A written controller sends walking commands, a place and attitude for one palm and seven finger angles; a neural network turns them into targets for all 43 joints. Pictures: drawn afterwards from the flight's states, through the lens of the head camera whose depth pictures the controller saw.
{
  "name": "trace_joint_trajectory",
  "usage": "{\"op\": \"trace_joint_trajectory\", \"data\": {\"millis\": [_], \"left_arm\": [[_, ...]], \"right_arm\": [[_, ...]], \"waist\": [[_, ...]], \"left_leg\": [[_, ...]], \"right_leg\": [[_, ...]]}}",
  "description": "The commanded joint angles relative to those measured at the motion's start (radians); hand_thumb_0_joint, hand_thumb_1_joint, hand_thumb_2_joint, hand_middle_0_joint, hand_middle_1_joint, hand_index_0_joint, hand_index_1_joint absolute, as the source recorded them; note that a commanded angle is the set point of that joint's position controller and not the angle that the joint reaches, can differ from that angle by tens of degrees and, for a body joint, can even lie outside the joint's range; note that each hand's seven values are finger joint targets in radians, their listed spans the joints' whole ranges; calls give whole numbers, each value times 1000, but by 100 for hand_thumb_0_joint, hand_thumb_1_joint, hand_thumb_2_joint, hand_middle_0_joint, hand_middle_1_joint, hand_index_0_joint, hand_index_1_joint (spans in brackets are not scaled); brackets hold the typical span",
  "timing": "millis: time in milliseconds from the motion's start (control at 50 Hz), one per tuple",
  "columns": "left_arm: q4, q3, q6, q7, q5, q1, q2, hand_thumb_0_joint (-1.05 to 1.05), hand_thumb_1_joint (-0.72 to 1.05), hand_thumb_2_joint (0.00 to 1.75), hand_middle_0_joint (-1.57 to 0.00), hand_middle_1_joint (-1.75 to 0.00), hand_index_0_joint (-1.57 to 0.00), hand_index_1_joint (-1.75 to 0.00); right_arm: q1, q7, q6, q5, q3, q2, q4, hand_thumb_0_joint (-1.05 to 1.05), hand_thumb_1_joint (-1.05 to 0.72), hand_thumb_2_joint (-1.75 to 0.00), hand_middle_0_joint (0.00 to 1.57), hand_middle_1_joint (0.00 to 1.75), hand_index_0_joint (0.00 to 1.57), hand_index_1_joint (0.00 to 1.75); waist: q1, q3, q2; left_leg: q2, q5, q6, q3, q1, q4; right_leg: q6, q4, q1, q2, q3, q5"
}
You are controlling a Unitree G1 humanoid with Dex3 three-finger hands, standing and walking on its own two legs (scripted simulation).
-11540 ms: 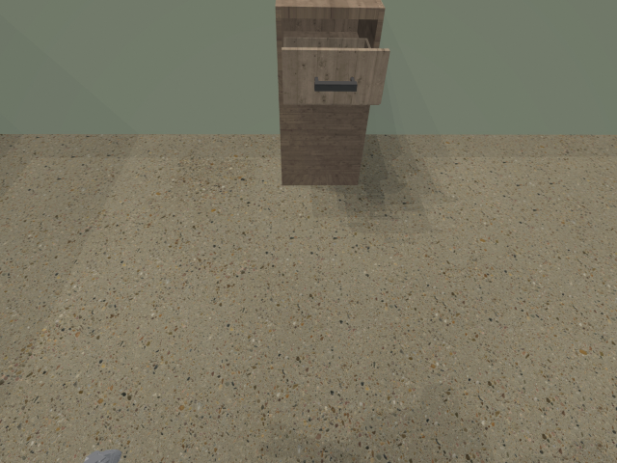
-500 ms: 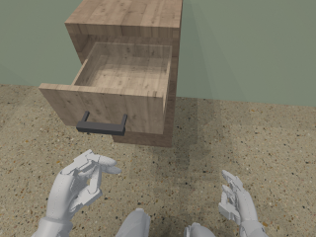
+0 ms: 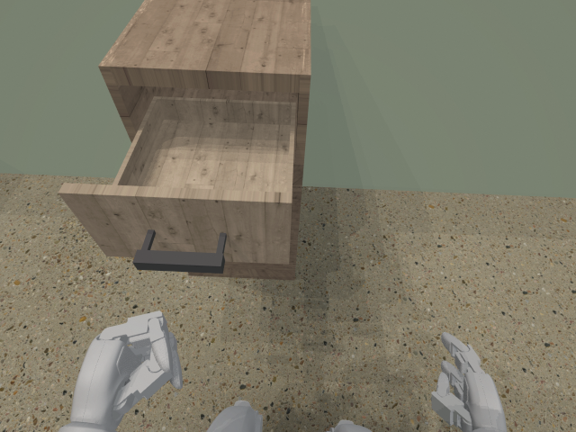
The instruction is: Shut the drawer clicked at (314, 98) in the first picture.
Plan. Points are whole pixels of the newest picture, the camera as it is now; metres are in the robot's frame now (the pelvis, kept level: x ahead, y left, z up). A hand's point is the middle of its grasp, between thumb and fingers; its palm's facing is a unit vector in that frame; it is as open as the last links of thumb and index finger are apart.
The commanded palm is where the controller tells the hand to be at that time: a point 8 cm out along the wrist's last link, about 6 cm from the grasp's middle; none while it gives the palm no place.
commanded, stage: raise the hand and make a fist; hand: left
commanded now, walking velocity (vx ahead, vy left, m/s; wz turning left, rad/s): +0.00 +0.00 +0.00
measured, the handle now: (183, 249) +0.38 +0.19 -0.01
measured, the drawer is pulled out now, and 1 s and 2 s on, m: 0.27 0.27 0.27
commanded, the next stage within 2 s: bring the fist close to the handle in 0.70 s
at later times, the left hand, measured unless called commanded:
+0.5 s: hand (169, 356) +0.19 +0.14 +0.09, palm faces -0.02 -1.00 +0.01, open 3.2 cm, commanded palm +0.16 +0.20 +0.09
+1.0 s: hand (186, 361) +0.20 +0.13 +0.06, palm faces +0.00 -1.00 -0.06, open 3.2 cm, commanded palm +0.18 +0.19 +0.07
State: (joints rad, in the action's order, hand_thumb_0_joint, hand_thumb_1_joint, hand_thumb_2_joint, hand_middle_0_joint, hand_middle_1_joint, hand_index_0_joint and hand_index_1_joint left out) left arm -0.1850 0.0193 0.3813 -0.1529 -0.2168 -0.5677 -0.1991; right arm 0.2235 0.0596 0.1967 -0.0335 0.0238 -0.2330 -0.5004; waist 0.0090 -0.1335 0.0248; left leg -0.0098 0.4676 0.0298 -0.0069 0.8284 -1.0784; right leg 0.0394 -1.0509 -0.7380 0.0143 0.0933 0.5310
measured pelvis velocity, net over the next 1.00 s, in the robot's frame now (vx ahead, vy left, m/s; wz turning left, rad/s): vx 0.01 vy -0.01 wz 0.01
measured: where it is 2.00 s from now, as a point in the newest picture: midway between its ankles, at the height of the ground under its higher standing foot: outside the picture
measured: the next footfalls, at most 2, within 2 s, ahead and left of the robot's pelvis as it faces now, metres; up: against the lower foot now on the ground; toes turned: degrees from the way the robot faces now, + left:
none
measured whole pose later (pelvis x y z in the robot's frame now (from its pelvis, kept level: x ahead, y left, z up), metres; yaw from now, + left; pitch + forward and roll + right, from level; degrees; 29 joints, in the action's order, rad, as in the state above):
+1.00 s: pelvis +0.01 -0.01 +0.00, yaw +0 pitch +12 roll -1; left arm -0.23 -0.03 0.33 -0.07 -0.15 -0.58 -0.19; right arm 0.25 0.02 0.11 -0.02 -0.02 -0.23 -0.42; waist 0.01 -0.14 0.03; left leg -0.01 0.49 0.02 0.01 0.82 -1.09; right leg 0.05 -1.06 -0.72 0.02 0.10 0.56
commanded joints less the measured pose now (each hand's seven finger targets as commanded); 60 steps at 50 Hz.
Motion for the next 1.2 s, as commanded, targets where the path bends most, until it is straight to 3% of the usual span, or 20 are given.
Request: {"op": "trace_joint_trajectory", "data": {"millis": [0, 80, 140, 240, 280, 360, 420, 480, 540, 560, 640, 700, 780, 820, 880, 940, 1020, 1080, 1120, 1180], "left_arm": [[-278, 50, 67, 60, -10, -43, -24, 0, 90, 90, -140, -160, -140, -160], [-258, -61, -9, 15, 29, -80, 14, 0, 90, 90, -140, -160, -140, -160], [-266, -42, -56, 1, 51, -58, -36, 0, 90, 90, -140, -160, -140, -160], [-422, -14, -31, 68, 48, 6, -51, 0, 90, 90, -140, -160, -140, -160], [-449, -50, -9, 94, 53, -8, -6, 0, 90, 90, -140, -160, -140, -160], [-379, -107, -14, 101, 76, -47, 35, 0, 90, 90, -140, -160, -140, -160], [-348, -144, -56, 83, 90, -77, 43, 0, 90, 90, -140, -160, -140, -160], [-368, -124, -87, 95, 108, -86, 11, 0, 90, 90, -140, -160, -140, -160], [-405, -49, -73, 142, 111, -45, -48, 0, 90, 90, -140, -160, -140, -160], [-427, -68, -59, 154, 107, -39, -18, 0, 90, 90, -140, -160, -140, -160], [-422, -34, -10, 174, 76, -78, -16, 0, 90, 90, -140, -160, -140, -160], [-382, -77, -5, 141, 71, -111, 18, 0, 90, 90, -140, -160, -140, -160], [-342, -80, -29, 93, 78, -112, -6, 0, 90, 90, -140, -160, -140, -160], [-309, -64, -36, 80, 76, -93, -16, 0, 90, 90, -140, -160, -140, -160], [-279, 16, -9, 89, 67, -6, -63, 0, 90, 90, -140, -160, -140, -160], [-274, 72, 49, 100, 50, 75, -91, 0, 90, 90, -140, -160, -140, -160], [-225, 71, 92, 67, 21, 110, -72, 0, 90, 90, -140, -160, -140, -160], [-167, 46, 70, 21, 15, 70, -54, 0, 90, 90, -140, -160, -140, -160], [-136, 30, 43, -5, 11, 105, -49, 0, 90, 90, -140, -160, -140, -160], [-73, 90, 17, -7, 11, 118, -88, 0, 90, 90, -140, -160, -140, -160]], "right_arm": [[-48, -15, 35, 3, 28, -99, 180, 0, -90, -90, 20, 30, 20, 30], [-41, -30, 13, 1, 19, -112, 208, 0, -90, -90, 20, 30, 20, 30], [-53, -23, -6, 0, 11, -119, 228, 0, -90, -90, 20, 30, 20, 30], [-40, -22, -21, 11, -3, -103, 255, 0, -90, -90, 20, 30, 20, 30], [-26, -29, -21, 12, -6, -94, 266, 0, -90, -90, 20, 30, 20, 30], [-22, -44, -25, 11, -4, -107, 260, 0, -90, -90, 20, 30, 20, 30], [-21, -45, -30, 7, -2, -117, 273, 0, -90, -90, 20, 30, 20, 30], [-24, -41, -45, 6, -1, -114, 292, 0, -90, -90, 20, 30, 20, 30], [-28, -33, -53, 11, -2, -110, 290, 0, -90, -90, 20, 30, 20, 30], [-27, -34, -52, 12, -6, -102, 293, 0, -90, -90, 20, 30, 20, 30], [-22, -39, -43, 15, -1, -98, 272, 0, -90, -90, 20, 30, 20, 30], [-21, -46, -34, 10, 3, -106, 267, 0, -90, -90, 20, 30, 20, 30], [-16, -41, -32, 4, 7, -116, 260, 0, -90, -90, 20, 30, 20, 30], [-17, -36, -32, 6, 8, -114, 254, 0, -90, -90, 20, 30, 20, 30], [-21, -27, -40, 13, 8, -110, 238, 0, -90, -90, 20, 30, 20, 30], [-27, -25, -33, 19, 6, -106, 217, 0, -90, -90, 20, 30, 20, 30], [-22, -31, -14, 18, 7, -107, 193, 0, -90, -90, 20, 30, 20, 30], [-21, -33, -12, 14, 11, -113, 186, 0, -90, -90, 20, 30, 20, 30], [-22, -31, -12, 10, 11, -118, 182, 0, -90, -90, 20, 30, 20, 30], [-23, -21, -29, 11, 17, -120, 172, 0, -90, -90, 20, 30, 20, 30]], "waist": [[-10, -171, 42], [14, -115, 19], [15, -69, -24], [-4, -107, 46], [-3, -123, 57], [9, -103, 54], [14, -104, 4], [0, -111, 6], [-13, -110, -2], [-12, -115, 27], [-14, -133, 4], [5, -112, -3], [19, -90, -27], [23, -83, -42], [24, -73, -67], [18, -100, -28], [21, -182, 20], [24, -223, 10], [37, -206, -10], [31, -199, -83]], "left_leg": [[-3, -250, 3, 54, -246, 192], [-11, -257, 5, 67, -247, 203], [-9, -208, 7, 78, -225, 221], [-16, -215, -5, 102, -283, 236], [-23, -220, -13, 114, -308, 244], [-28, -185, -17, 123, -288, 242], [-22, -156, -11, 120, -258, 246], [-16, -142, -9, 108, -243, 251], [-15, -136, -9, 103, -235, 253], [-14, -146, -9, 95, -248, 249], [-13, -192, -8, 79, -244, 227], [-9, -182, -5, 66, -222, 209], [0, -160, 5, 54, -195, 195], [5, -163, 7, 49, -179, 180], [10, -139, 7, 43, -134, 149], [12, -138, 5, 34, -102, 109], [12, -190, 2, 29, -105, 71], [13, -225, 3, 27, -101, 58], [13, -221, 4, 29, -90, 58], [12, -218, 4, 30, -38, 44]], "right_leg": [[-12, 171, 77, 5, -14, -249], [-17, 184, 69, 3, -8, -264], [-16, 196, 71, 6, -8, -228], [-8, 172, 50, 10, 4, -190], [-8, 160, 34, 12, 10, -175], [-11, 156, 7, 11, 11, -150], [-13, 165, 33, 7, 9, -146], [-10, 169, 53, 5, 2, -140], [-7, 167, 61, 9, -1, -133], [-6, 165, 53, 8, -2, -136], [-6, 171, 73, 14, -5, -174], [-12, 177, 64, 11, -11, -185], [-17, 204, 78, 5, -35, -191], [-20, 203, 74, 3, -42, -206], [-22, 204, 53, 2, -65, -172], [-19, 191, 43, -1, -90, -154], [-23, 166, 60, -10, -109, -248], [-39, 163, 94, -22, -125, -349], [-48, 170, 92, -28, -131, -365], [-58, 165, 111, -34, -143, -389]]}}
